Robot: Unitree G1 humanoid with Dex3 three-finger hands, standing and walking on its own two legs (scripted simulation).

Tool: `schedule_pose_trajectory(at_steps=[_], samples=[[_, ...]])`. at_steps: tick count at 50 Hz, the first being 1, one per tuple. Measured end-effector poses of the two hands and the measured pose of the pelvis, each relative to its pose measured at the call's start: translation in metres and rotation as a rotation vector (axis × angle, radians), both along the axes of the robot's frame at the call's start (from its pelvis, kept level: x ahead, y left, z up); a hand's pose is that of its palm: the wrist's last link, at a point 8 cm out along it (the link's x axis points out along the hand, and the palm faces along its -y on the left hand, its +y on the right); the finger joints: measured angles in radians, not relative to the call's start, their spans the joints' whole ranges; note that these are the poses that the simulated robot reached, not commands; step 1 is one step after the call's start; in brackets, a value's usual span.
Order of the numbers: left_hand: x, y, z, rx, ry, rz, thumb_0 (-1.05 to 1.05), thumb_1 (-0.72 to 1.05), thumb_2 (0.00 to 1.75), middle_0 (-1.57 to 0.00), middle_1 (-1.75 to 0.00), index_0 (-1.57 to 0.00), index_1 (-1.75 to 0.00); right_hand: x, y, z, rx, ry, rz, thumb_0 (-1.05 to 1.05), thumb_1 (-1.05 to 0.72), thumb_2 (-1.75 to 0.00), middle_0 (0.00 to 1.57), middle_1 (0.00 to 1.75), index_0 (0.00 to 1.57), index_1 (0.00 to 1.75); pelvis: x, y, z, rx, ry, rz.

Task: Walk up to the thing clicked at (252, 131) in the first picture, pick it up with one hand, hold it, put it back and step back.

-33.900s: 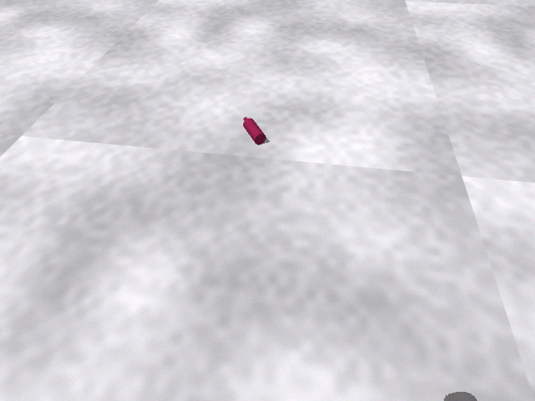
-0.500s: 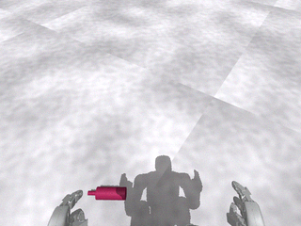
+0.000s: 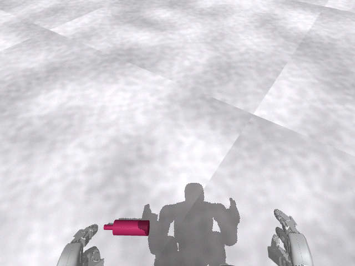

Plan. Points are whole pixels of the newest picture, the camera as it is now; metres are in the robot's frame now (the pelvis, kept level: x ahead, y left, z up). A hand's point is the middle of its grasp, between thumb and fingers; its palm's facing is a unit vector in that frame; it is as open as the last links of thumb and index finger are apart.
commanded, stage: home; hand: left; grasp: from above
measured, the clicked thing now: (126, 227) +0.44 +0.27 -0.68
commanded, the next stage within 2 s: stand in 0.78 s
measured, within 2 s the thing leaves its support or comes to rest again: neither
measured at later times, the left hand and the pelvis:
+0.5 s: hand out of the picture +0.16 +0.17 -0.04, palm faces +0.05 -0.98 -0.19, open 7.4 cm; pelvis +0.00 +0.00 +0.00, yaw +0 degrees
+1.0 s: hand out of the picture +0.15 +0.20 -0.08, palm faces +0.01 -0.95 -0.31, open 7.4 cm; pelvis -0.02 +0.00 +0.01, yaw +0 degrees
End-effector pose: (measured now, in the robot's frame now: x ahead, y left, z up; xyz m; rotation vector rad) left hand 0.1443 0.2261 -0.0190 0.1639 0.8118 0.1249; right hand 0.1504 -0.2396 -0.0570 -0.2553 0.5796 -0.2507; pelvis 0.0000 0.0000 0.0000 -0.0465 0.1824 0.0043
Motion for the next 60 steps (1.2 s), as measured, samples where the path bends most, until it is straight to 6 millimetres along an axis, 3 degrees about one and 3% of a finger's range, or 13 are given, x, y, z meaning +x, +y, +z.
schedule_pose_trajectory(at_steps=[19,44,48,52,60], samples=[[-0.002,-0.003,0.0,-0.001,-0.002,-0.003,0.01,0.91,0.9,-0.2,-0.29,-0.2,-0.3,-0.006,-0.006,0.0,-0.002,-0.001,-0.013,0.01,-0.9,-0.9,0.21,0.3,0.2,0.29,-0.003,-0.003,-0.001,0.001,-0.006,0.001],[-0.008,0.002,-0.001,0.0,0.001,-0.008,0.01,0.91,0.9,-0.2,-0.29,-0.2,-0.29,-0.012,0.002,0.001,0.002,-0.011,-0.008,0.01,-0.9,-0.9,0.21,0.3,0.2,0.29,-0.009,0.002,-0.001,-0.002,-0.009,-0.002],[-0.003,0.014,-0.02,0.095,-0.022,-0.047,0.01,0.91,0.9,-0.21,-0.29,-0.2,-0.3,-0.019,-0.004,-0.017,-0.054,0.217,0.133,0.01,-0.9,-0.9,0.21,0.3,0.2,0.29,-0.014,0.001,0.007,0.029,-0.093,-0.002],[-0.015,0.032,-0.035,0.135,0.053,-0.028,0.01,0.91,0.9,-0.21,-0.3,-0.2,-0.3,-0.034,-0.019,-0.024,-0.03,0.37,0.131,0.01,-0.9,-0.9,0.21,0.3,0.21,0.3,-0.015,-0.001,0.016,0.049,-0.137,-0.004],[-0.061,0.056,-0.052,0.149,0.244,0.039,0.01,0.91,0.9,-0.21,-0.3,-0.2,-0.3,-0.067,-0.039,-0.019,-0.01,0.503,0.023,0.01,-0.9,-0.9,0.21,0.3,0.2,0.3,-0.008,0.003,0.031,0.053,-0.18,-0.002]])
